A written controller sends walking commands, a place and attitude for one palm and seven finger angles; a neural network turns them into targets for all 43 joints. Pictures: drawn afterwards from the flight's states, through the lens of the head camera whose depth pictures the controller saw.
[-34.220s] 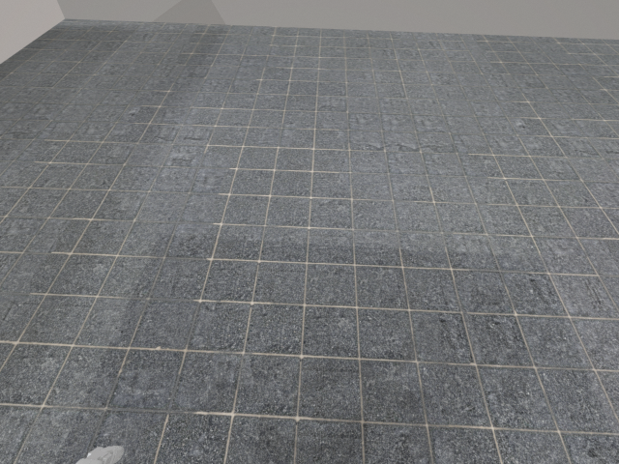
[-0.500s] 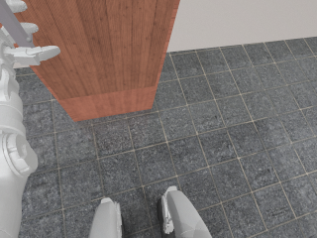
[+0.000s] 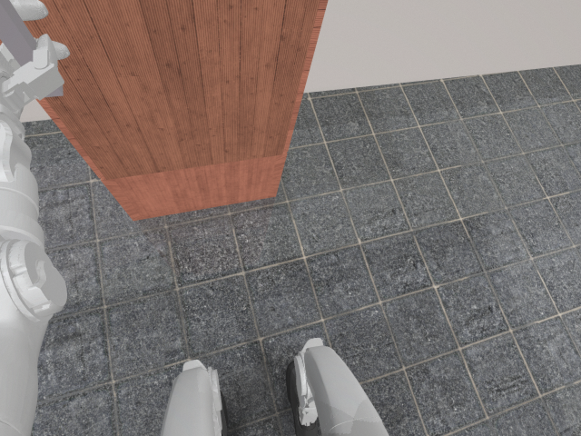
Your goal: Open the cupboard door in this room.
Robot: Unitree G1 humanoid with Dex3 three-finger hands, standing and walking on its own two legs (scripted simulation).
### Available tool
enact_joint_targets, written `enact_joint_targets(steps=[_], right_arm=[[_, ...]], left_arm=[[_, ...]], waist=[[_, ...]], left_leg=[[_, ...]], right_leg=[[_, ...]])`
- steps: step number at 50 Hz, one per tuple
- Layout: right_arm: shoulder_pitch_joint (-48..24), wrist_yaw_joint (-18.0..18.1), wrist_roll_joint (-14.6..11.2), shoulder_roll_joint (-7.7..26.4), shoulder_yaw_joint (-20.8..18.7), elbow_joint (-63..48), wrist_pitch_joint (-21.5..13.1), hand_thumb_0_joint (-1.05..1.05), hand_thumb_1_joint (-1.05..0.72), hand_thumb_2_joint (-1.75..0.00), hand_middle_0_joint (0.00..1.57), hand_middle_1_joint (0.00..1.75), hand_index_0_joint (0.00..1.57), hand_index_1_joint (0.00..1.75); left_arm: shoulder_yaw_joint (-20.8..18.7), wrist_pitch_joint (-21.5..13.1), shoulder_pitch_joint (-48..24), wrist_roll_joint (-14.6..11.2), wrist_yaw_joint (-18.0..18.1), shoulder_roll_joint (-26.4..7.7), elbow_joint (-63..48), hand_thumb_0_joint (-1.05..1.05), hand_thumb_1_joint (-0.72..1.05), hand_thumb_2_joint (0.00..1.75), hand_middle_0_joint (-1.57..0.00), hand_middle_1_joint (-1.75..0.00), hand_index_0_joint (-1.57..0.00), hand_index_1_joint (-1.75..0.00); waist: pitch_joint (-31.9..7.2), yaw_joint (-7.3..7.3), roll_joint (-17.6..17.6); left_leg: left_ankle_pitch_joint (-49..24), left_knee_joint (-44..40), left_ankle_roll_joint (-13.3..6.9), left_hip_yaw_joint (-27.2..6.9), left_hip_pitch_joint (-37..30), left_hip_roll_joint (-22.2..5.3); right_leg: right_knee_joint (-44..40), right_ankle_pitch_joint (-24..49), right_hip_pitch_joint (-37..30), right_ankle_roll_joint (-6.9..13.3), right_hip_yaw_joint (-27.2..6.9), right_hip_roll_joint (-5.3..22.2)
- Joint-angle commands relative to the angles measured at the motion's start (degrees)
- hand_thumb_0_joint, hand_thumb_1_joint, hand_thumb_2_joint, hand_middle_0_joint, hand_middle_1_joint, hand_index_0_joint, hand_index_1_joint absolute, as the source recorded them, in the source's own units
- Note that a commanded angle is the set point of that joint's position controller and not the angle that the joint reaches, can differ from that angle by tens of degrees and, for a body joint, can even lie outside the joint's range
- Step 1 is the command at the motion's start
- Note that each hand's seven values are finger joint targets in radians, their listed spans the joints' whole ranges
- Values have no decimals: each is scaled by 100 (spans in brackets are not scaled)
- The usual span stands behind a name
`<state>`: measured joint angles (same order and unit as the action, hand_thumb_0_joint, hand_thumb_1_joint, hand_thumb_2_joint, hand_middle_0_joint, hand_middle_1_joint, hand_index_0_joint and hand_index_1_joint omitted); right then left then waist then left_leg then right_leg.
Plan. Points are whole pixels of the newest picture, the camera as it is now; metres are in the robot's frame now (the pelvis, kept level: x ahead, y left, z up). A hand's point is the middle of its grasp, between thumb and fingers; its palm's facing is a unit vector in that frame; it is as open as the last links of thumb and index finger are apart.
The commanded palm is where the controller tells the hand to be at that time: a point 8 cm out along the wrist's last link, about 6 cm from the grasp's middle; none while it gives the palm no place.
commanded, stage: pull the door open along its arc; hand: left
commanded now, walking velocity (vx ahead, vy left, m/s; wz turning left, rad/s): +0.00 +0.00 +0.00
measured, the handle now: (20, 28) +0.61 +0.25 +0.08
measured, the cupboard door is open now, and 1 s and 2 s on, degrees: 0 42 43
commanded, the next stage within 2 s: open thumb and fingers to let go in 0.96 s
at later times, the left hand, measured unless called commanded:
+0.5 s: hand (74, 134) +0.47 +0.19 +0.07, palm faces +0.17 -0.98 +0.04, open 5.9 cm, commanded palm +0.41 +0.21 +0.07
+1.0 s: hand (208, 238) +0.34 +0.05 +0.07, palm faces +0.43 -0.90 -0.02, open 6.1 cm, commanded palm +0.28 +0.09 +0.07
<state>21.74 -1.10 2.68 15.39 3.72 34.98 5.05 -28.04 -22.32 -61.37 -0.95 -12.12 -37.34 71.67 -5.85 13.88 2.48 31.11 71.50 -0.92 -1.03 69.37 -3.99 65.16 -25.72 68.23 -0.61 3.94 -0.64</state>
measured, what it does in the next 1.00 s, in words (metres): stands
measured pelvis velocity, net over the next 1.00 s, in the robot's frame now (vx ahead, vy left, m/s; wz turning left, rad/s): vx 0.02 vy -0.03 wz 0.07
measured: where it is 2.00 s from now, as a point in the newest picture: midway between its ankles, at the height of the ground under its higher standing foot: (261, 429)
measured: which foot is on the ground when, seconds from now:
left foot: down 0.00-1.00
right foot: down 0.00-1.00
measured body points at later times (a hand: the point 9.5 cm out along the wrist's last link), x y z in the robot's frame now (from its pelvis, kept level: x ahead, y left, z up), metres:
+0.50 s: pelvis +0.02 +0.00 +0.03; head +0.15 +0.02 +0.46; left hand +0.46 +0.24 +0.07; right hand +0.06 -0.26 -0.09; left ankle +0.01 +0.11 -0.63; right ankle +0.04 -0.13 -0.63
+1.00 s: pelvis +0.02 -0.03 +0.04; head +0.09 -0.03 +0.48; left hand +0.31 +0.10 +0.08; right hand +0.20 -0.23 -0.08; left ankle +0.01 +0.10 -0.63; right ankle +0.04 -0.13 -0.63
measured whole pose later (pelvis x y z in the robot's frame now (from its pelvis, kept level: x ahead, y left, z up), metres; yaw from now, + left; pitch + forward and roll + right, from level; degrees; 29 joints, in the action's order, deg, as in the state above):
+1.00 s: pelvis +0.02 -0.03 +0.04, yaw +4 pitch +17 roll +0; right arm 10.5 -3.5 5.6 8.9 -0.8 34.2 -0.3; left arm 10.2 -22.0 -4.6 7.7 36.3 7.1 21.6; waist -9.3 0.6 1.2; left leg 29.3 60.9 1.7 -0.9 48.2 -1.8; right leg 60.6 -27.9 49.2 1.7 4.0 1.4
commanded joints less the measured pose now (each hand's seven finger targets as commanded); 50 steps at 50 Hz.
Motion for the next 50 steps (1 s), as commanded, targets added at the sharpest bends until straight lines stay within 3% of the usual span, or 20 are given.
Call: enact_joint_targets(steps=[1,5,10,13,16,19,20,21,22,23,25,28,31,34,36,40,43,49,50], right_arm=[[1309,91,11,1152,-370,-81,-44,0,-90,-90,20,30,20,30],[1259,61,5,1118,-407,-167,-41,0,-90,-90,20,30,20,30],[1150,22,-60,1058,-465,-299,-36,0,-90,-90,20,30,20,30],[1027,-3,-118,1002,-508,-396,-50,0,-90,-90,20,30,20,30],[901,-35,-170,935,-590,-504,-54,0,-90,-90,20,30,20,30],[785,-79,-221,879,-664,-623,-90,0,-90,-90,20,30,20,30],[700,-93,-242,834,-674,-630,-107,0,-90,-90,20,30,20,30],[651,-105,-252,811,-691,-634,-127,0,-90,-90,20,30,20,30],[493,-102,-201,686,-709,-704,-183,0,-90,-90,20,30,20,30],[388,-148,-159,643,-693,-696,-256,0,-90,-90,20,30,20,30],[322,-218,-62,594,-706,-618,-326,0,-90,-90,20,30,20,30],[179,-331,101,511,-752,-616,-350,0,-90,-90,20,30,20,30],[-14,-358,180,441,-792,-609,-369,0,-90,-90,20,30,20,30],[-247,-310,241,371,-824,-648,-437,0,-90,-90,20,30,20,30],[-434,-299,246,286,-820,-643,-486,0,-90,-90,20,30,20,30],[-746,-225,267,166,-794,-706,-582,0,-90,-90,20,30,20,30],[-977,-195,269,72,-736,-739,-678,0,-90,-90,20,30,20,30],[-1324,-141,245,-72,-627,-895,-853,0,-90,-90,20,30,20,30],[-1390,-113,234,-78,-607,-854,-867,0,-90,-90,20,30,20,30]], left_arm=[[-119,-346,-2662,-35,103,-1650,-1265,0,90,90,-40,-135,-40,-135],[-39,-403,-2030,-122,49,-1352,-1535,0,90,90,-40,-135,-40,-135],[-37,-431,-1053,-348,-21,-1014,-1796,0,90,90,-40,-135,-40,-135],[142,-401,-331,-504,-26,-565,-2062,0,90,90,-40,-135,-40,-135],[324,-452,447,-624,42,-141,-2740,0,90,90,-40,-135,-40,-135],[573,-490,1285,-767,164,365,-3401,0,90,90,-40,-135,-40,-135],[709,-494,1510,-809,202,610,-3549,0,90,90,-40,-135,-40,-135],[805,-519,1658,-841,256,760,-3793,0,90,90,-40,-135,-40,-135],[78,-490,1853,-1227,1153,1016,-4018,0,90,90,-40,-135,-40,-135],[600,-488,2104,-1080,1621,1618,-4161,0,90,90,-40,-135,-40,-135],[805,-528,2400,-797,2436,2051,-4295,0,90,90,-40,-135,-40,-135],[1451,-568,2579,-101,3477,2746,-4716,0,90,90,-40,-135,-40,-135],[2092,-535,2679,408,4115,3368,-4943,0,90,90,-40,-135,-40,-135],[2563,-523,2737,679,4568,3855,-5221,0,90,90,-40,-135,-40,-135],[2989,-499,3030,821,4712,4244,-5309,0,90,90,-40,-135,-40,-135],[3513,-492,3461,986,4797,4618,-5680,0,90,90,-40,-135,-40,-135],[3936,-456,3772,1070,4804,4961,-5935,0,90,90,-40,-135,-40,-135],[4064,-215,5266,1054,4792,5036,-6356,0,90,90,-40,-135,-40,-135],[4041,-179,5024,988,4823,5030,-6372,0,90,90,-40,-135,-40,-135]], waist=[[-3245,62,1072],[-3521,-133,1205],[-3442,-377,856],[-3197,-484,566],[-3332,-680,706],[-3207,-781,381],[-3067,-798,444],[-3011,-809,400],[-2814,-1177,253],[-2704,-1026,388],[-2445,-1029,116],[-2553,-1041,230],[-2520,-979,-4],[-2592,-979,-299],[-2545,-995,-357],[-2446,-1040,-535],[-2226,-1065,-440],[-2089,-1347,-608],[-1951,-1262,-667]], left_leg=[[-2567,-751,-57,-386,-2628,129],[-2845,-829,-21,-345,-2940,139],[-2831,-993,-22,-215,-2834,179],[-2618,-1151,-44,-100,-2641,222],[-3044,-1270,0,-51,-3037,234],[-3384,-1389,8,-28,-3195,237],[-3349,-1428,19,16,-3182,248],[-3379,-1459,20,34,-3193,249],[-3310,-1555,102,56,-2969,259],[-3223,-1569,146,79,-2991,252],[-3192,-1585,182,74,-2859,236],[-3341,-1557,218,95,-3053,233],[-3122,-1582,207,75,-3124,244],[-2772,-1621,171,79,-3089,299],[-2602,-1650,147,113,-3126,324],[-2321,-1688,113,131,-3072,360],[-2088,-1721,106,142,-3059,390],[-1940,-1754,110,151,-2886,471],[-1830,-1733,108,144,-2850,471]], right_leg=[[-658,1537,-1398,126,-80,-250],[-655,1745,-1553,152,-69,-247],[-749,1984,-2063,147,-85,-269],[-862,2036,-2384,133,-98,-271],[-895,2321,-2534,152,-73,-257],[-964,2568,-2779,158,-45,-262],[-999,2594,-2783,140,-44,-247],[-1011,2660,-2857,137,-42,-239],[-1020,2513,-2929,132,46,-226],[-1003,2370,-2778,112,52,-211],[-934,2335,-2719,133,87,-190],[-840,2363,-2707,178,77,-139],[-905,2286,-2738,195,85,-111],[-985,2228,-2955,212,77,-99],[-1047,2203,-3034,213,73,-72],[-1141,2124,-3223,234,33,-29],[-1214,1916,-3211,257,28,4],[-1337,1919,-3559,290,-50,59],[-1380,1842,-3464,257,-81,90]])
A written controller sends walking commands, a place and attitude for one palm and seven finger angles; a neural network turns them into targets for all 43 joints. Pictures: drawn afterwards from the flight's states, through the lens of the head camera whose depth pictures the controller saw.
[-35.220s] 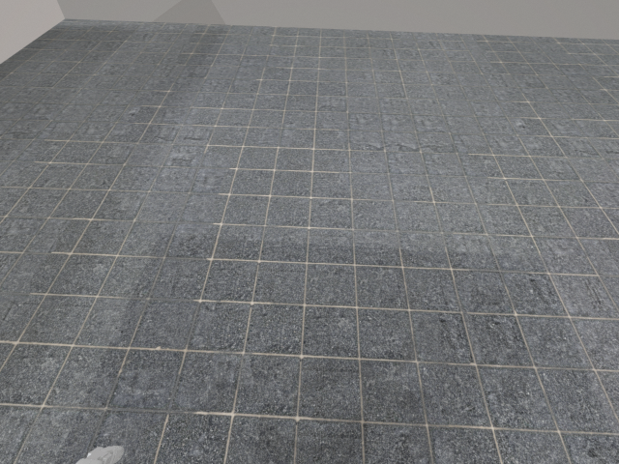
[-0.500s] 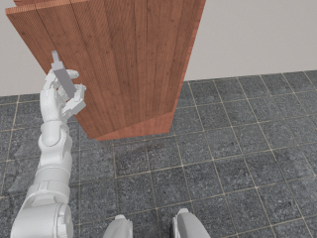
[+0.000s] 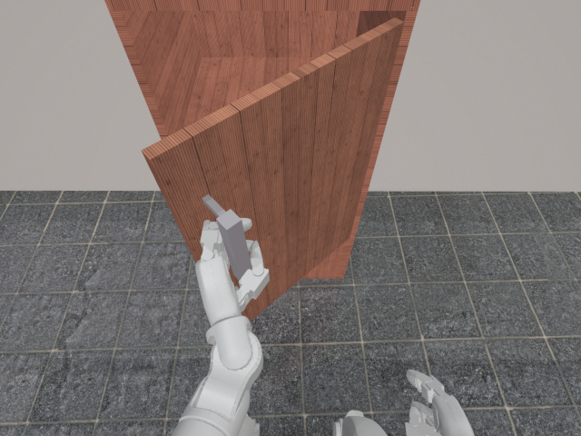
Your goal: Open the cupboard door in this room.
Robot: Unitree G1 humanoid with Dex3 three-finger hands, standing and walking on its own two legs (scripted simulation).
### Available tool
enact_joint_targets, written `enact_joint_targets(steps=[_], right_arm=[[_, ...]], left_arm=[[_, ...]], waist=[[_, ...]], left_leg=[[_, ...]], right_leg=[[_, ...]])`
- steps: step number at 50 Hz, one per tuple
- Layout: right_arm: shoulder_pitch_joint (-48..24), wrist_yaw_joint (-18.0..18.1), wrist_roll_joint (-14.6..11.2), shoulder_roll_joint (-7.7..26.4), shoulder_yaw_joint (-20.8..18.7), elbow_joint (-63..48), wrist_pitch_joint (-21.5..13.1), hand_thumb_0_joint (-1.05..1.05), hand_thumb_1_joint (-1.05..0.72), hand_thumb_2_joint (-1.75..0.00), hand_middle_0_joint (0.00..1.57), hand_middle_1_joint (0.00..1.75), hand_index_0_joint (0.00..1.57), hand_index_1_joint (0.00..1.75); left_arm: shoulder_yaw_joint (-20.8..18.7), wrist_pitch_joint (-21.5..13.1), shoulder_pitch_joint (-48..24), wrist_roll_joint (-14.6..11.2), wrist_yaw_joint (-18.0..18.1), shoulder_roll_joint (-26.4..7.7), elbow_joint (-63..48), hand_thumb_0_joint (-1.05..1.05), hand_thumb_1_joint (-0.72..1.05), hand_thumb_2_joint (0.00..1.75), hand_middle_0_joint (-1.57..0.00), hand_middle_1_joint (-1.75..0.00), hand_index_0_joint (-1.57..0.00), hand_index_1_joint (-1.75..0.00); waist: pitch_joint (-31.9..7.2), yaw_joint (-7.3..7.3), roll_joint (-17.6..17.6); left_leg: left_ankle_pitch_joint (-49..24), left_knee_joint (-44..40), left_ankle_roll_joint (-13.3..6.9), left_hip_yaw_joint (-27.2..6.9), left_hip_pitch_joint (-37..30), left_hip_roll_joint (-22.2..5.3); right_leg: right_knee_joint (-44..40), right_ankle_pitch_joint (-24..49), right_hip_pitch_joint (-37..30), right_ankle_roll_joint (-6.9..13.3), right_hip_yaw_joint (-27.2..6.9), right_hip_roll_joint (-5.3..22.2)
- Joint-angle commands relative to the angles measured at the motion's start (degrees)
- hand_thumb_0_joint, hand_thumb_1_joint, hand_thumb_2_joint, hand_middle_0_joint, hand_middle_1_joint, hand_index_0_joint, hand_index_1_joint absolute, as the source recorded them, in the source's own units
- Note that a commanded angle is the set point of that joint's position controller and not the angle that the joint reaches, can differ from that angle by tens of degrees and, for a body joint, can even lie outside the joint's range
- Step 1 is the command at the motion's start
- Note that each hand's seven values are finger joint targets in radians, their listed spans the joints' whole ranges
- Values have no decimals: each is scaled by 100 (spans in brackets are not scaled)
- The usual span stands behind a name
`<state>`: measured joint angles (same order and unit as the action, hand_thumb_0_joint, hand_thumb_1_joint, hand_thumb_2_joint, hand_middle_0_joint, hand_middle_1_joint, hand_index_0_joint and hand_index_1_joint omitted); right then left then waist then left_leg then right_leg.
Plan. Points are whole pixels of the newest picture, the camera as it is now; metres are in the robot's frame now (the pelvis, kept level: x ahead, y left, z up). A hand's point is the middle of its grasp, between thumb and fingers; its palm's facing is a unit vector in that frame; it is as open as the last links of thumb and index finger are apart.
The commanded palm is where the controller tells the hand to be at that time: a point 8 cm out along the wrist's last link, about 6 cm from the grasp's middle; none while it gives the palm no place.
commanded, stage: open thumb and fingers to let go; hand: left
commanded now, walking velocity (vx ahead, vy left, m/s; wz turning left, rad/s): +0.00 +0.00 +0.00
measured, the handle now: (228, 241) +0.37 +0.11 +0.04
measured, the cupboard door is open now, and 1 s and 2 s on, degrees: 42 43 46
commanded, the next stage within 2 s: slide the hand sideways off the handle in 0.88 s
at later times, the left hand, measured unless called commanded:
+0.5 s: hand (263, 272) +0.33 +0.06 +0.04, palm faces +0.42 -0.91 -0.02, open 11.1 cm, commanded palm +0.28 +0.10 +0.03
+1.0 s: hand (261, 272) +0.33 +0.06 +0.04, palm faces +0.36 -0.93 -0.02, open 14.8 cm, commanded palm +0.28 +0.10 +0.03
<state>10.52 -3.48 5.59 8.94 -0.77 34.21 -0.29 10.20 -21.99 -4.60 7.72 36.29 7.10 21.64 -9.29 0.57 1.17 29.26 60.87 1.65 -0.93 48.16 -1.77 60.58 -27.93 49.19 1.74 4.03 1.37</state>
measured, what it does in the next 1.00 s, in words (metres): stands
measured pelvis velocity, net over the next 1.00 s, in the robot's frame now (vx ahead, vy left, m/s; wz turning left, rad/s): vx -0.02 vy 0.00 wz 0.00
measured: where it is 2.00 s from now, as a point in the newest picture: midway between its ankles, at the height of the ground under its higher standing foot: outside the picture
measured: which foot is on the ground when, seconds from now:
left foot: down 0.00-1.00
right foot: down 0.00-1.00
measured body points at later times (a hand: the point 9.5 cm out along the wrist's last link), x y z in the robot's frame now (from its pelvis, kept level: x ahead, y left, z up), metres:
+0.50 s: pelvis -0.02 -0.02 -0.01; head +0.05 -0.04 +0.44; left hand +0.30 +0.10 +0.04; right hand +0.14 -0.25 -0.13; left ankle +0.00 +0.14 -0.66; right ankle +0.01 -0.10 -0.66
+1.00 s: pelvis -0.02 +0.00 -0.01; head +0.05 -0.01 +0.44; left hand +0.30 +0.11 +0.04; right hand +0.14 -0.22 -0.12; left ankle +0.00 +0.14 -0.66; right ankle +0.01 -0.10 -0.66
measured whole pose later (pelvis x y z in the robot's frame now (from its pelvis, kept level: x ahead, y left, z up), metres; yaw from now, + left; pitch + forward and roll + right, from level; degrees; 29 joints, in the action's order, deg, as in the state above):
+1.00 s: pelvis -0.02 +0.00 -0.01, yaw +0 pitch +16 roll +0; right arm 10.4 -1.6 5.9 9.7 -1.1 36.0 -1.4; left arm 8.6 -22.1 -9.2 7.1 36.7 7.6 25.7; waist -9.1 0.9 1.6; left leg 28.5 62.7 1.6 -0.8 50.2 -1.3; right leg 62.8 -27.4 51.4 1.7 3.7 1.8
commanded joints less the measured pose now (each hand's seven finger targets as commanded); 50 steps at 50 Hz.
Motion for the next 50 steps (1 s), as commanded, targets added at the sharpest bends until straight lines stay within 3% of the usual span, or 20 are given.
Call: enact_joint_targets(steps=[1,3,5,7,9,11,14,16,23,25,34,38,43,45,49,50], right_arm=[[-295,149,-48,568,-151,-734,-343,0,-90,-90,20,30,20,30],[-379,224,-21,581,-117,-590,-350,0,-90,-90,20,30,20,30],[-442,274,0,542,-131,-567,-355,0,-90,-90,20,30,20,30],[-424,289,4,529,-125,-560,-371,0,-90,-90,20,30,20,30],[-398,312,9,541,-161,-592,-383,0,-90,-90,20,30,20,30],[-364,313,-3,547,-166,-569,-387,0,-90,-90,20,30,20,30],[-323,321,-8,576,-197,-584,-390,0,-90,-90,20,30,20,30],[-316,327,-14,582,-205,-559,-388,0,-90,-90,20,30,20,30],[-303,348,-36,633,-222,-564,-390,0,-90,-90,20,30,20,30],[-289,358,-25,634,-229,-548,-388,0,-90,-90,20,30,20,30],[-205,368,-7,670,-237,-510,-368,0,-90,-90,20,30,20,30],[-149,329,7,656,-240,-513,-351,0,-90,-90,20,30,20,30],[-118,251,14,645,-233,-588,-373,0,-90,-90,20,30,20,30],[-165,258,10,662,-233,-597,-377,0,-90,-90,20,30,20,30],[-241,253,4,653,-205,-609,-388,0,-90,-90,20,30,20,30],[161,247,-40,879,-245,-488,-321,0,-90,-90,20,30,20,30]], left_arm=[[145,-195,-958,107,43,528,-1422,0,90,90,-40,-135,-40,-135],[-138,-182,-1737,77,193,275,-1215,0,90,90,-40,-135,-40,-135],[-337,-195,-1631,96,251,166,-1078,0,76,84,-39,-134,-39,-134],[-343,-210,-1523,32,199,217,-933,0,62,78,-38,-132,-38,-132],[-408,-276,-1474,14,143,105,-1042,0,48,72,-37,-130,-37,-130],[-340,-321,-1555,-9,76,147,-998,0,34,66,-36,-129,-36,-129],[-370,-399,-1563,-1,16,84,-1054,0,13,57,-35,-127,-35,-127],[-296,-423,-1672,17,-13,121,-975,0,-1,51,-33,-125,-33,-125],[-371,-450,-1787,-70,-26,62,-813,0,-50,30,-30,-120,-30,-120],[-377,-461,-1906,-41,13,58,-837,0,-50,30,-30,-120,-30,-120],[-554,-426,-1911,-36,75,-43,-533,0,-50,30,-22,-75,-22,-75],[-423,-432,-2005,-1,114,138,-636,0,-50,30,-19,-55,-19,-55],[-168,-325,-1773,37,135,453,-748,0,-50,30,-15,-30,-15,-30],[-214,-308,-1856,54,162,403,-743,0,-50,30,-15,-30,-15,-30],[-170,-257,-1996,61,234,482,-792,0,-50,30,-15,-30,-15,-30],[1101,-466,-1741,738,-965,-25,-986,0,-50,30,-15,-30,-15,-30]], waist=[[-1556,88,-471],[-1348,195,-527],[-1481,88,-544],[-1531,108,-776],[-1715,79,-748],[-1654,143,-839],[-1752,121,-784],[-1607,189,-805],[-1561,183,-868],[-1601,179,-734],[-1649,174,-837],[-1803,140,-532],[-1749,140,-503],[-1703,158,-623],[-1672,138,-498],[-1509,614,-687]], left_leg=[[-1520,-643,-145,121,-696,260],[-1188,-560,-151,80,-508,289],[-1092,-524,-159,115,-427,323],[-1066,-480,-162,131,-333,345],[-1105,-445,-156,134,-288,345],[-1047,-422,-157,135,-231,335],[-1069,-403,-162,128,-189,338],[-985,-384,-165,126,-157,330],[-787,-413,-183,134,-94,340],[-822,-433,-190,141,-148,332],[-934,-462,-196,141,-157,314],[-1160,-516,-181,155,-390,295],[-1426,-540,-155,127,-551,259],[-1335,-541,-158,94,-514,247],[-1190,-588,-149,59,-538,251],[-1260,-437,-243,62,-740,211]], right_leg=[[-947,1900,-1463,6,-131,-93],[-1033,1453,-1240,-35,-248,-39],[-1111,1298,-1357,-50,-384,-3],[-1175,1376,-1506,-105,-487,49],[-1173,1547,-1687,-128,-601,94],[-1198,1566,-1685,-166,-657,134],[-1174,1605,-1737,-156,-701,148],[-1215,1497,-1623,-176,-749,174],[-1319,1007,-1535,-168,-793,172],[-1273,948,-1483,-132,-723,137],[-1155,1139,-1466,-107,-552,57],[-971,1400,-1379,-55,-357,-16],[-809,1643,-1220,-6,-138,-91],[-805,1478,-1149,-9,-125,-99],[-798,1196,-1024,18,-83,-124],[-739,1623,-825,11,-225,-62]])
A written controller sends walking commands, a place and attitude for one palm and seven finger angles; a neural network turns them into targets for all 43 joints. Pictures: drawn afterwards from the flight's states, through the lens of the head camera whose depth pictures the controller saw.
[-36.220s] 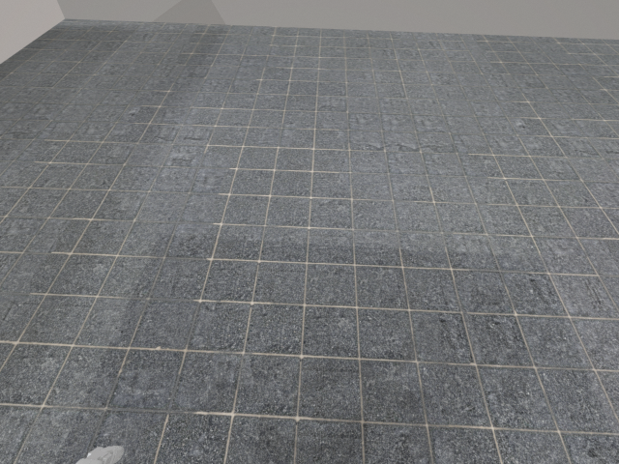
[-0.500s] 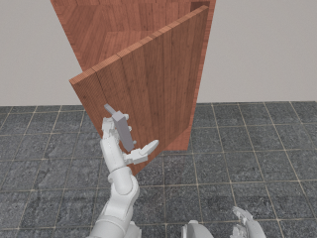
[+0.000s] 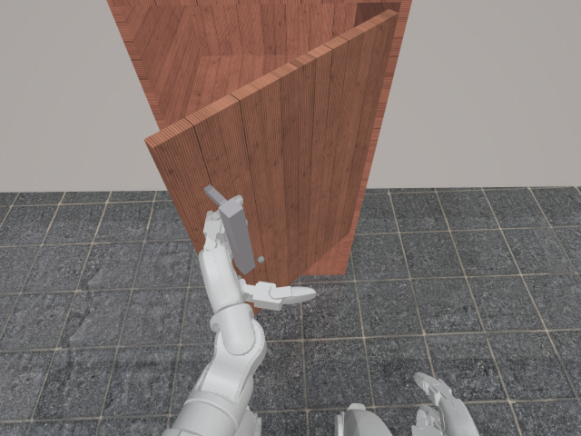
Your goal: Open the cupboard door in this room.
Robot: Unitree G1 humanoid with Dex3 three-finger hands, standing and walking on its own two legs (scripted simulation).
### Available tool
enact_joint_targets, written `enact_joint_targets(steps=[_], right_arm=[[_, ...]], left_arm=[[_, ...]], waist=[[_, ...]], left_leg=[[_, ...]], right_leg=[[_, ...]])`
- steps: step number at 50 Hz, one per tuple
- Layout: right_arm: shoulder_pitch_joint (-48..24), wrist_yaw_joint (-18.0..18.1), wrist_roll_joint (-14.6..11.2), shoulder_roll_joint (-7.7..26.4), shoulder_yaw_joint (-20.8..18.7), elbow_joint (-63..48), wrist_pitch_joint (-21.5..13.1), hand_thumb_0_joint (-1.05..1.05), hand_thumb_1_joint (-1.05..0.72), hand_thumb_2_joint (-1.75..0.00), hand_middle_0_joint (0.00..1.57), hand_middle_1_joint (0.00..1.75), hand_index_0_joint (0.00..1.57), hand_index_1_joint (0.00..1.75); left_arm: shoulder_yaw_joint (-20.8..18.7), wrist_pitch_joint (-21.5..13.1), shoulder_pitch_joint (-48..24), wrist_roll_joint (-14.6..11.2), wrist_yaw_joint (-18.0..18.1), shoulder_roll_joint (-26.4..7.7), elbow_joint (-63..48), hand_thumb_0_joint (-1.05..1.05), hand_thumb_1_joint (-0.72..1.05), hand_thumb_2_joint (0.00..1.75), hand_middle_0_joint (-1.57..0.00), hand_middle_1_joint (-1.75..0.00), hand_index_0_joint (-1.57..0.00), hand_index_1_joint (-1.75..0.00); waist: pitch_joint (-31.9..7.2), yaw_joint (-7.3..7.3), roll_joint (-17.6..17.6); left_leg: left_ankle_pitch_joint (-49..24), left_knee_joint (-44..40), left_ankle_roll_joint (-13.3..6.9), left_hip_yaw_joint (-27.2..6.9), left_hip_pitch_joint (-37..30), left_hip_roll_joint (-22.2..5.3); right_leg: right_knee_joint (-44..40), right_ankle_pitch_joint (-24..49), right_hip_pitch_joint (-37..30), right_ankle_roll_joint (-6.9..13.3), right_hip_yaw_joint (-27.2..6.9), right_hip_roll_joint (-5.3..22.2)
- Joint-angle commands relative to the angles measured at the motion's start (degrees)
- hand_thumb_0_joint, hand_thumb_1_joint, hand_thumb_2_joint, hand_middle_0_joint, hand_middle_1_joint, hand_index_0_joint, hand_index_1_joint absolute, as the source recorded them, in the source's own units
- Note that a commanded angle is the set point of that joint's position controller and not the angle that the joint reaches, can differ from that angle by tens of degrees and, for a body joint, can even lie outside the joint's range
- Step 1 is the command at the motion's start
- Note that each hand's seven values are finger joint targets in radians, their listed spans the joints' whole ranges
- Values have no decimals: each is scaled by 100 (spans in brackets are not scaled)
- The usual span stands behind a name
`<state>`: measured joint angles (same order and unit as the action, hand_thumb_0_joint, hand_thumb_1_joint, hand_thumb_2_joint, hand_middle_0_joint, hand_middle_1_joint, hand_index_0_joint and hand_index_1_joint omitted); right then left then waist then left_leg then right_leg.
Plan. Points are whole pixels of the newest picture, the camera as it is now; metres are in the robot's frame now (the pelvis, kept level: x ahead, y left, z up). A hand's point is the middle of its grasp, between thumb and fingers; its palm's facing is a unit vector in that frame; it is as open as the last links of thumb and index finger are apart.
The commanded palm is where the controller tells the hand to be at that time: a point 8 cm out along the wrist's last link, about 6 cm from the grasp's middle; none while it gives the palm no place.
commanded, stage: slide the hand sideways off the handle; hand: left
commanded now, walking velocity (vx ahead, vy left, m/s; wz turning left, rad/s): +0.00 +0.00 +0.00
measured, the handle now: (230, 231) +0.38 +0.10 +0.05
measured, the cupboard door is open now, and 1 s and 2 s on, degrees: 43 46 46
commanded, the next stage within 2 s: draw the hand back to the body in 1.18 s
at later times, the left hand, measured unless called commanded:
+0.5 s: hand (250, 298) +0.29 +0.07 +0.04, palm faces -0.05 -1.00 +0.00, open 16.3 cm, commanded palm +0.26 +0.13 +0.04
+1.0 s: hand (210, 332) +0.24 +0.11 +0.04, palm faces +0.01 -1.00 -0.02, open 16.2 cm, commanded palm +0.21 +0.18 +0.04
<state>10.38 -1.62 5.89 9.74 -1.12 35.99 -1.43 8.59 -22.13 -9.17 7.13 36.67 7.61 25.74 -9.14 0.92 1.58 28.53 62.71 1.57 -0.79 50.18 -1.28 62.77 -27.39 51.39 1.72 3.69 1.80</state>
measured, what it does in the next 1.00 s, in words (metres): stands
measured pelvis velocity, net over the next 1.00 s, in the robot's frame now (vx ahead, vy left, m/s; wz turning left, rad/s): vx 0.01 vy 0.00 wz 0.00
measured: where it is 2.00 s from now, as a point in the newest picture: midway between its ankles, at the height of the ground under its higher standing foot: outside the picture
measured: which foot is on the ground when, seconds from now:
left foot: down 0.00-1.00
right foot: down 0.00-1.00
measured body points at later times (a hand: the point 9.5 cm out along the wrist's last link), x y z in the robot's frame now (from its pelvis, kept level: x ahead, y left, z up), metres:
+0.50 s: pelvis +0.00 +0.02 -0.01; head +0.06 +0.01 +0.44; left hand +0.29 +0.12 +0.04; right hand +0.16 -0.21 -0.11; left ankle +0.02 +0.14 -0.66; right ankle +0.03 -0.10 -0.66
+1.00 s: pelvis +0.01 +0.00 -0.01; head +0.08 -0.01 +0.43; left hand +0.24 +0.17 +0.04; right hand +0.19 -0.22 -0.10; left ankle +0.02 +0.14 -0.66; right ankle +0.03 -0.10 -0.66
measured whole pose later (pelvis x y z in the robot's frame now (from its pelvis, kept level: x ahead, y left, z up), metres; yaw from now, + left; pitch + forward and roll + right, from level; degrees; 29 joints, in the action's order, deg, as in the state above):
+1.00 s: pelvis +0.01 +0.00 -0.01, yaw +0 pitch +16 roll +0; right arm 12.8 0.6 0.7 12.0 -0.1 25.8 -2.2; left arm 5.1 -23.2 20.2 -4.9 0.3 -5.6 -2.3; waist -8.5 -0.2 1.4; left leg 31.5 66.8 1.5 -1.3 51.0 -1.3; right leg 66.7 -30.3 52.0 1.6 4.0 1.8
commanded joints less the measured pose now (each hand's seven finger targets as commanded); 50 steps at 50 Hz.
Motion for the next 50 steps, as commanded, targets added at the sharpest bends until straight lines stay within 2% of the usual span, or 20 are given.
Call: enact_joint_targets(steps=[1,2,4,6,8,9,10,12,14,19,26,28,31,32,34,36,41,43,44,50], right_arm=[[205,78,-129,767,-240,-828,-207,0,-90,-90,20,30,20,30],[150,105,-165,784,-235,-913,-215,0,-90,-90,20,30,20,30],[162,150,-322,810,-195,-1082,-229,0,-90,-90,20,30,20,30],[28,186,-465,784,-123,-1187,-277,0,-90,-90,20,30,20,30],[-23,203,-523,815,-109,-1270,-297,0,-90,-90,20,30,20,30],[-63,179,-527,819,-95,-1335,-311,0,-90,-90,20,30,20,30],[-46,156,-520,825,-93,-1338,-307,0,-90,-90,20,30,20,30],[-12,119,-473,856,-113,-1365,-281,0,-90,-90,20,30,20,30],[-1,77,-439,860,-137,-1427,-266,0,-90,-90,20,30,20,30],[2,21,-440,856,-150,-1592,-168,0,-90,-90,20,30,20,30],[-7,77,-475,809,-119,-1729,-169,0,-90,-90,20,30,20,30],[10,94,-472,815,-115,-1762,-188,0,-90,-90,20,30,20,30],[13,134,-480,818,-117,-1754,-226,0,-90,-90,20,30,20,30],[1,140,-479,805,-105,-1782,-240,0,-90,-90,20,30,20,30],[15,174,-494,823,-118,-1793,-261,0,-90,-90,20,30,20,30],[0,189,-505,805,-107,-1826,-287,0,-90,-90,20,30,20,30],[42,232,-521,807,-118,-1884,-326,0,-90,-90,20,30,20,30],[40,254,-526,791,-121,-1907,-347,0,-90,-90,20,30,20,30],[58,269,-538,804,-127,-1900,-349,0,-90,-90,20,30,20,30],[30,322,-547,811,-138,-1918,-432,0,-90,-90,20,30,20,30]], left_arm=[[861,-698,-1521,564,-1620,-449,-1653,0,-50,30,-15,-30,-15,-30],[867,-841,-1472,416,-2114,-596,-1856,0,-50,30,-15,-30,-15,-30],[861,-916,-1373,-96,-2978,-635,-2042,0,-50,30,-15,-30,-15,-30],[627,-772,-1164,-823,-3288,-440,-1895,0,-50,30,-15,-30,-15,-30],[344,-610,-873,-1185,-3216,-408,-1881,0,-50,30,-15,-30,-15,-30],[290,-551,-730,-1222,-3121,-383,-1932,0,-50,30,-15,-30,-15,-30],[217,-516,-678,-1207,-2998,-428,-1920,0,-50,30,-15,-30,-15,-30],[111,-540,-635,-981,-2795,-624,-1966,0,-50,30,-15,-30,-15,-30],[122,-600,-525,-740,-2680,-733,-2104,0,-50,30,-15,-30,-15,-30],[88,-580,96,-589,-2650,-846,-2390,0,-50,30,-15,-30,-15,-30],[270,-475,663,-698,-2793,-772,-3083,0,-50,30,-15,-30,-15,-30],[199,-473,1038,-742,-2852,-868,-3195,0,-50,30,-15,-30,-15,-30],[129,-483,1080,-751,-2955,-995,-3342,0,-50,30,-15,-30,-15,-30],[216,-478,1229,-766,-3015,-911,-3369,0,-50,30,-15,-30,-15,-30],[-37,-484,1408,-822,-3087,-1160,-3460,0,-50,30,-15,-30,-15,-30],[17,-478,1533,-866,-3188,-1123,-3605,0,-50,30,-15,-30,-15,-30],[-351,-441,2185,-1044,-3374,-1397,-3789,0,-50,30,-15,-30,-15,-30],[-349,-439,2304,-1113,-3464,-1371,-3903,0,-50,30,-15,-30,-15,-30],[-528,-439,2464,-1145,-3500,-1520,-3905,0,-50,30,-15,-30,-15,-30],[-707,-552,2899,-1333,-3825,-1675,-4158,0,-50,30,-15,-30,-15,-30]], waist=[[-1762,427,-586],[-1967,365,-441],[-1949,352,-236],[-1500,291,-290],[-1439,165,-548],[-1446,86,-422],[-1375,96,-534],[-1358,92,-671],[-1444,38,-500],[-1536,-69,-480],[-1409,-1,-363],[-1397,-34,-477],[-1309,18,-486],[-1248,22,-461],[-1294,-29,-553],[-1260,-11,-347],[-1369,-107,-446],[-1310,-63,-479],[-1332,-96,-572],[-1179,-39,-421]], left_leg=[[-1268,-562,-272,46,-864,202],[-1260,-532,-287,58,-908,213],[-1157,-593,-281,24,-1019,226],[-818,-714,-251,-5,-932,230],[-747,-814,-223,-52,-885,230],[-761,-861,-214,-63,-898,244],[-735,-855,-212,-66,-850,237],[-699,-801,-213,-63,-736,229],[-752,-746,-220,-65,-726,234],[-854,-775,-204,-46,-723,217],[-878,-750,-202,-51,-783,201],[-910,-718,-204,-46,-725,209],[-833,-657,-208,-64,-676,204],[-789,-650,-214,-55,-641,223],[-802,-613,-221,-53,-564,231],[-799,-589,-216,-30,-593,244],[-947,-506,-217,-4,-463,267],[-994,-450,-226,12,-422,275],[-1046,-438,-227,-7,-378,267],[-997,-265,-226,27,-187,277]], right_leg=[[-894,1810,-1234,43,-235,-60],[-847,1893,-1365,39,-307,-53],[-845,1722,-1370,72,-284,-70],[-1006,1207,-1202,37,-202,-120],[-1029,942,-1218,24,-125,-148],[-997,866,-1204,38,-80,-152],[-974,822,-1148,21,-56,-148],[-900,756,-1066,8,-72,-133],[-803,765,-1006,40,-99,-131],[-737,883,-1136,78,-98,-152],[-737,976,-1121,47,-86,-162],[-741,1046,-1191,40,-98,-164],[-714,983,-1080,22,-103,-162],[-739,951,-1076,18,-111,-159],[-745,950,-1180,22,-158,-164],[-726,983,-1101,14,-148,-151],[-714,1228,-1352,-3,-221,-155],[-729,1347,-1369,-26,-250,-148],[-720,1389,-1435,-14,-258,-160],[-722,1436,-1365,-60,-384,-127]])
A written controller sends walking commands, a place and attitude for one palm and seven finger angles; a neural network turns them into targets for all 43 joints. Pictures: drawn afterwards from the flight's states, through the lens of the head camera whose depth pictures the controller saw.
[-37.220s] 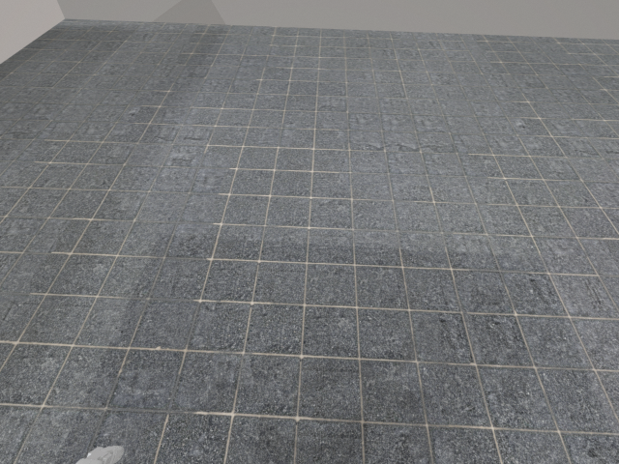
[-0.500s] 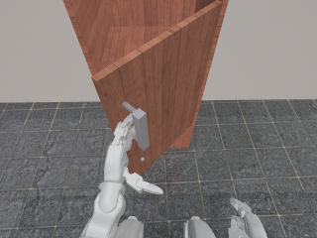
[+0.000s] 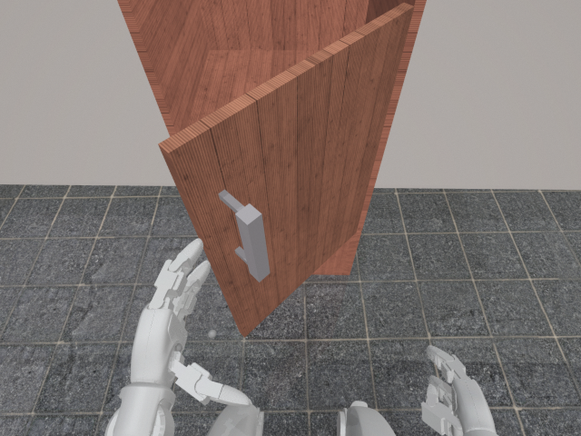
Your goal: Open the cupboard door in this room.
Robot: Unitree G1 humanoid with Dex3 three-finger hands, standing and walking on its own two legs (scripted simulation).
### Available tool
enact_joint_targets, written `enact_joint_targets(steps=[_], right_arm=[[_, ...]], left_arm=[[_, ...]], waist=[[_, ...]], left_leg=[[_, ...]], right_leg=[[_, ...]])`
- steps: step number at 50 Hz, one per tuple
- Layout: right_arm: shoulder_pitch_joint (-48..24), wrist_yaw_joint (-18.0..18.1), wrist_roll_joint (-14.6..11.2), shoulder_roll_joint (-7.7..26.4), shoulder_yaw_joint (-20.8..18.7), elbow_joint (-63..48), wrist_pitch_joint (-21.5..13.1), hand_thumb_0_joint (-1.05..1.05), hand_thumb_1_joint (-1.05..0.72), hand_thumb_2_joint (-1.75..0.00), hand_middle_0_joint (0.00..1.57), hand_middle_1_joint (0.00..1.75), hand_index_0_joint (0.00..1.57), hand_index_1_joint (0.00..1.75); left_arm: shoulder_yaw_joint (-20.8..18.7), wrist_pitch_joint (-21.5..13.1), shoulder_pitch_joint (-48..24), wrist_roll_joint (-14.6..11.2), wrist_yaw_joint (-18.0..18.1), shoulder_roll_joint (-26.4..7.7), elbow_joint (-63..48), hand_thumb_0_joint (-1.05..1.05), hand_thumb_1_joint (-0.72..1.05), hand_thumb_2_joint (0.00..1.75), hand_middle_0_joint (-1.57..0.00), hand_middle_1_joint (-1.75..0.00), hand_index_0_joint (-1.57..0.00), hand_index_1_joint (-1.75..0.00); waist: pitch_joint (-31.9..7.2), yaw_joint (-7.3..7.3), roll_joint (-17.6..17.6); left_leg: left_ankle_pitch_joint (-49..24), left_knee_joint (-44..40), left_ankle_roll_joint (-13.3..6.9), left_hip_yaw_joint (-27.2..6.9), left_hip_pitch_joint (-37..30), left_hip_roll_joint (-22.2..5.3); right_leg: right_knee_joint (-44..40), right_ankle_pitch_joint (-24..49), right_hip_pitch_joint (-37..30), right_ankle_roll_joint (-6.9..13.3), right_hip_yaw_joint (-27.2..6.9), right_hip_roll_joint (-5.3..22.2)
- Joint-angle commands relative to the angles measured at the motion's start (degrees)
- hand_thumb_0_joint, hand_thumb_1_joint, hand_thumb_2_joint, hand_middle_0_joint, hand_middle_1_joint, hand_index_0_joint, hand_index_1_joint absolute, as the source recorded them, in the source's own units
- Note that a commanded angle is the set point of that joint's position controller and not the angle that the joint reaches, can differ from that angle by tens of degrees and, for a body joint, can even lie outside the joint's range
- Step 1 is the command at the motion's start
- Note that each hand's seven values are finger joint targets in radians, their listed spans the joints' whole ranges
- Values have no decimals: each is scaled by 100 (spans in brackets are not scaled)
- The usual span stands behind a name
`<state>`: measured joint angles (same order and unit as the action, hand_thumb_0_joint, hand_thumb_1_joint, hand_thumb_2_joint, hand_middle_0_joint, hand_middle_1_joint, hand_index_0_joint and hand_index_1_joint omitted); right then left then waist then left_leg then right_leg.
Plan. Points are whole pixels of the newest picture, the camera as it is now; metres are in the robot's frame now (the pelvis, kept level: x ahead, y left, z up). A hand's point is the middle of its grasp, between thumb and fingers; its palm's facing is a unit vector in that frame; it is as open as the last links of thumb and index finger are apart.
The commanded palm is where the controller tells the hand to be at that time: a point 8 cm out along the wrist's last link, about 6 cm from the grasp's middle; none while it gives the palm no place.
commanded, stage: slide the hand sideways off the handle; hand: left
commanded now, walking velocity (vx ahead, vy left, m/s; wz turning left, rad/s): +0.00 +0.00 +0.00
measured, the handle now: (244, 238) +0.36 +0.09 +0.06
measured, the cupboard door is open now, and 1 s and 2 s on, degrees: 46 46 46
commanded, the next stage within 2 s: draw the hand back to the body in 0.18 s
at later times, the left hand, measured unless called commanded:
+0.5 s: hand (168, 336) +0.22 +0.15 +0.08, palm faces +0.01 -1.00 -0.06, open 16.3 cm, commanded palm +0.19 +0.21 +0.09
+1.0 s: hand (63, 321) +0.21 +0.23 +0.15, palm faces +0.20 -0.91 -0.35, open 14.7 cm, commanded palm +0.18 +0.27 +0.18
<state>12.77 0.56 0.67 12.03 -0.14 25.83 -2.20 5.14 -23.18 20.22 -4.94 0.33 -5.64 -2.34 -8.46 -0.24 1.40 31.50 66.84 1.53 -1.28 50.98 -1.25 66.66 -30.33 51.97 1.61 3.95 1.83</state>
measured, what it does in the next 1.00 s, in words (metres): rises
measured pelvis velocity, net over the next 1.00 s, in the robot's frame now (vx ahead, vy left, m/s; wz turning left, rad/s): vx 0.03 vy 0.03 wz -0.01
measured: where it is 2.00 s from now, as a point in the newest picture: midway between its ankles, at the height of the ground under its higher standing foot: outside the picture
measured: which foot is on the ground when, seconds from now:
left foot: down 0.00-1.00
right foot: down 0.00-1.00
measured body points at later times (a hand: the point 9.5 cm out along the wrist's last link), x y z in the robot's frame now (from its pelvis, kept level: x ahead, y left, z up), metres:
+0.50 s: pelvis +0.00 +0.01 +0.00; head +0.06 +0.00 +0.45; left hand +0.22 +0.20 +0.09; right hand +0.18 -0.22 -0.08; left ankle +0.01 +0.14 -0.65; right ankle +0.02 -0.10 -0.65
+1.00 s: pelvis +0.03 +0.03 +0.06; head +0.03 +0.01 +0.51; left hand +0.20 +0.27 +0.17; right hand +0.21 -0.20 -0.01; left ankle +0.01 +0.14 -0.65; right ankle +0.02 -0.10 -0.65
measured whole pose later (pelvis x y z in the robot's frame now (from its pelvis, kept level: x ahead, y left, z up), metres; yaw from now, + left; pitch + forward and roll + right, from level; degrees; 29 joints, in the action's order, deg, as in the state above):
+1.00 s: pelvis +0.03 +0.03 +0.06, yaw +0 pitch +5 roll -1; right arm 15.4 6.4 -1.2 12.7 2.5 27.2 -4.5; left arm -5.7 -1.6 33.7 -2.7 5.8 -17.2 -22.1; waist -5.9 -1.8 3.5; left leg 25.3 46.1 -0.6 -0.1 25.5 -0.6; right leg 43.8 -22.8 25.6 -0.8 3.1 1.7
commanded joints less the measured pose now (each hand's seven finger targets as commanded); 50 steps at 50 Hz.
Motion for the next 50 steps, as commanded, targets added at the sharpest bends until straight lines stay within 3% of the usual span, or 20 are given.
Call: enact_joint_targets(steps=[1,7,9,12,14,15,17,19,20,24,25,31,33,35,39,40,41,42,44,50], right_arm=[[-189,118,-30,597,-238,-873,-371,0,-90,-90,20,30,20,30],[-158,187,-67,645,-277,-899,-484,0,-90,-90,20,30,20,30],[-167,203,-77,657,-273,-930,-524,0,-90,-90,20,30,20,30],[-148,208,-84,675,-274,-962,-574,0,-90,-90,20,30,20,30],[-153,222,-69,693,-262,-990,-577,0,-90,-90,20,30,20,30],[-134,236,-72,710,-280,-1022,-567,0,-90,-90,20,30,20,30],[-99,259,-98,672,-249,-1094,-537,0,-90,-90,20,30,20,30],[-87,291,-139,664,-227,-1147,-480,0,-90,-90,20,30,20,30],[-91,301,-154,627,-200,-1179,-470,0,-90,-90,20,30,20,30],[-92,353,-201,662,-155,-1118,-465,0,-90,-90,20,30,20,30],[-90,355,-207,661,-142,-1141,-482,0,-90,-90,20,30,20,30],[-53,375,-236,729,-93,-1103,-586,0,-90,-90,20,30,20,30],[-33,384,-237,719,-87,-1097,-629,0,-90,-90,20,30,20,30],[-58,389,-254,704,-74,-1103,-679,0,-90,-90,20,30,20,30],[-53,406,-302,716,-64,-1039,-738,0,-90,-90,20,30,20,30],[-96,553,-231,720,-93,-1029,-638,0,-90,-90,20,30,20,30],[-57,593,-219,589,-37,-1062,-610,0,-90,-90,20,30,20,30],[-33,602,-210,572,-14,-980,-581,0,-90,-90,20,30,20,30],[-133,619,-202,591,9,-895,-528,0,-90,-90,20,30,20,30],[-305,688,-160,629,119,-681,-624,0,-90,-90,20,30,20,30]], left_arm=[[-462,-477,-73,-177,-256,-441,-1393,0,-50,30,-15,-30,-15,-30],[-685,-548,384,-484,-675,-577,-1607,0,-50,30,-15,-30,-15,-30],[-543,-514,266,-536,-741,-484,-1712,0,-50,30,-15,-30,-15,-30],[-413,-473,281,-478,-735,-447,-1823,0,-50,30,-15,-30,-15,-30],[-380,-377,220,-414,-653,-467,-1775,0,-50,30,-15,-30,-15,-30],[-660,-362,126,-407,-585,-762,-2042,0,-50,30,-15,-30,-15,-30],[-798,-236,173,-402,-493,-912,-2349,0,-50,30,-15,-30,-15,-30],[-1019,-38,379,-430,-409,-1061,-2436,0,-50,30,-15,-30,-15,-30],[-921,64,439,-466,-398,-911,-2457,0,-50,30,-15,-30,-15,-30],[-1108,328,589,-631,-468,-956,-2301,0,-50,30,-15,-30,-15,-30],[-1006,369,671,-647,-528,-861,-2329,0,-50,30,-15,-30,-15,-30],[-1245,505,715,-817,-811,-1100,-2460,0,-50,30,-15,-30,-15,-30],[-1421,517,715,-905,-851,-1192,-2545,0,-50,30,-15,-30,-15,-30],[-1561,512,771,-985,-885,-1283,-2777,0,-47,32,-15,-30,-15,-30],[-1692,663,849,-1097,-1005,-1348,-2836,0,-32,37,-16,-30,-16,-30],[-1828,1055,839,-145,-265,-2327,-3134,0,-29,39,-16,-30,-16,-30],[-1637,1317,1156,-73,67,-1799,-3199,0,-26,40,-16,-30,-16,-30],[-1396,1518,1342,72,250,-1566,-3189,0,-22,42,-16,-30,-16,-30],[-1498,1757,1296,196,492,-1671,-3151,0,-15,45,-16,-30,-16,-30],[-1754,1885,830,336,793,-1918,-3276,0,6,54,-17,-30,-17,-30]], waist=[[-1269,90,-349],[-1398,63,-299],[-1326,137,-378],[-1255,139,-150],[-1149,162,-295],[-1380,78,-214],[-1463,7,-38],[-1488,-54,-112],[-1374,-27,-93],[-1036,24,-333],[-959,48,-260],[-587,64,7],[-620,23,-78],[-747,-54,153],[-596,-30,128],[-793,-288,180],[-592,-157,228],[-419,-144,397],[-241,-134,10],[90,-151,56]], left_leg=[[-1251,-640,-217,70,-221,276],[-1325,-506,-209,42,-177,275],[-1265,-467,-227,7,-124,272],[-1157,-478,-218,-7,-167,270],[-1043,-494,-238,-50,-116,262],[-1047,-526,-231,-33,-190,253],[-1079,-706,-232,-3,-396,267],[-1176,-894,-241,-7,-560,263],[-1160,-973,-245,22,-628,274],[-1124,-1234,-239,-22,-797,254],[-1094,-1293,-236,5,-863,259],[-1222,-1638,-218,-52,-1276,233],[-1283,-1722,-209,-64,-1369,234],[-1499,-1818,-204,-61,-1561,229],[-1768,-1960,-200,-84,-1775,201],[-1896,-2270,-259,59,-1986,136],[-1969,-2387,-254,68,-2155,145],[-2108,-2457,-258,92,-2286,126],[-2214,-2600,-282,62,-2443,94],[-2244,-3249,-271,40,-3121,59]], right_leg=[[-1101,1653,-1392,-48,-436,-127],[-1013,1669,-1365,-53,-454,-140],[-1008,1504,-1263,-55,-421,-154],[-926,1269,-997,-34,-331,-171],[-936,1040,-877,-28,-282,-200],[-956,1004,-990,-31,-320,-185],[-1081,1024,-1227,-20,-330,-187],[-1229,1098,-1497,-22,-288,-228],[-1329,1124,-1555,-49,-286,-224],[-1658,1031,-1765,-70,-232,-249],[-1707,1029,-1750,-93,-208,-239],[-1898,1200,-1835,-68,-67,-277],[-1951,1268,-1987,-73,-50,-287],[-1955,1480,-2177,-50,-18,-288],[-2057,1786,-2318,-54,55,-327],[-2420,1884,-2607,-2,-323,-109],[-2520,1939,-2608,-25,-228,-96],[-2563,2018,-2673,-44,-161,-84],[-2775,2050,-2831,-59,-91,-121],[-3306,2028,-3338,-72,-32,-110]])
